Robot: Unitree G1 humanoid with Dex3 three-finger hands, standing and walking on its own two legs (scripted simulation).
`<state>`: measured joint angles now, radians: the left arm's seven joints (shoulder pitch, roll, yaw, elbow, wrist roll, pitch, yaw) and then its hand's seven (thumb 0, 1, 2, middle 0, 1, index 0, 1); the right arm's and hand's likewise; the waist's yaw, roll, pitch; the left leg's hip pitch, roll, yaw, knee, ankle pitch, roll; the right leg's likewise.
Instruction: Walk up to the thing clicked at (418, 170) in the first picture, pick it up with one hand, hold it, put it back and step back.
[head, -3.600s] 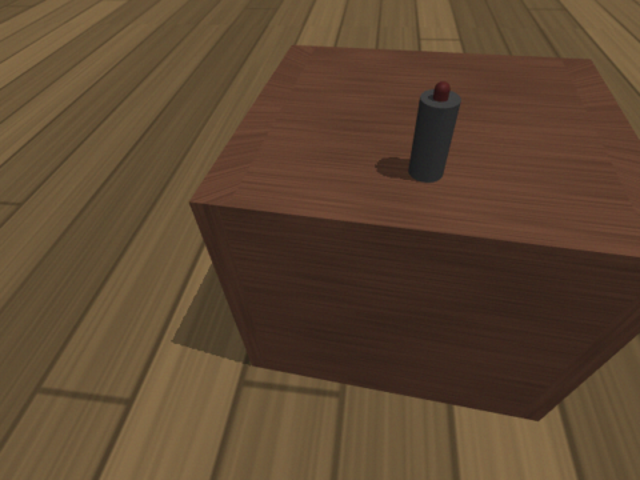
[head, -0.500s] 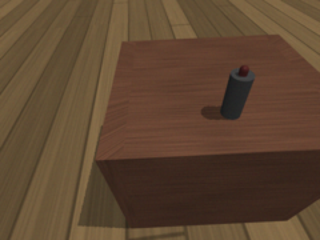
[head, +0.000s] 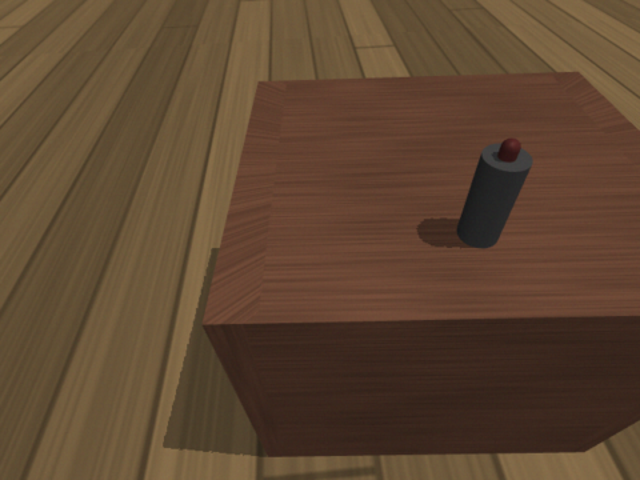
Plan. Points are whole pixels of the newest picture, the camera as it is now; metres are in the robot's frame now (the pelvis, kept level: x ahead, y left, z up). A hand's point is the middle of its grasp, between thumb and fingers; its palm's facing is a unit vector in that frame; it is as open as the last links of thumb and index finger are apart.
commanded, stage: walk up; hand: right
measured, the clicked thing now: (493, 192) +0.53 -0.24 +0.06
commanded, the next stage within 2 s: stand in 0.06 s
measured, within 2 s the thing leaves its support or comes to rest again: neither
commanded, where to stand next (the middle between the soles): +0.05 -0.02 m, yaw +0 degrees
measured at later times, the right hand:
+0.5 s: hand out of the picture +0.09 -0.25 -0.16, palm faces -0.03 +0.94 -0.34, open 7.3 cm
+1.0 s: hand out of the picture +0.08 -0.25 -0.15, palm faces -0.03 +0.94 -0.34, open 7.3 cm
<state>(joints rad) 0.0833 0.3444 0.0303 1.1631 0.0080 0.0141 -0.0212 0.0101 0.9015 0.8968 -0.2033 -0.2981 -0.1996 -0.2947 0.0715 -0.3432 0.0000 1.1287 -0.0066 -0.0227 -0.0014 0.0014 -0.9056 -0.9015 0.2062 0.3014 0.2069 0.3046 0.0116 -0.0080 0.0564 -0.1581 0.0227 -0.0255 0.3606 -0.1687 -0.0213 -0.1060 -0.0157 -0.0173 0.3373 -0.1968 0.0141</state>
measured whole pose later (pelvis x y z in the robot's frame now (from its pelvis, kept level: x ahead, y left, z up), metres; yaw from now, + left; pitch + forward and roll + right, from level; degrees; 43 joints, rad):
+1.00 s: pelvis +0.01 +0.00 +0.00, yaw +0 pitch -2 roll +0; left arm 0.11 0.35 0.00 1.14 0.01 -0.01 -0.01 0.01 0.90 0.90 -0.20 -0.30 -0.20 -0.29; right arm 0.10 -0.35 0.01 1.13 -0.01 0.00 0.01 0.00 -0.91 -0.90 0.21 0.30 0.21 0.30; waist 0.00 0.00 0.05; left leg -0.13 0.02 -0.02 0.33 -0.16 -0.02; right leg -0.08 -0.02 -0.02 0.31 -0.19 0.02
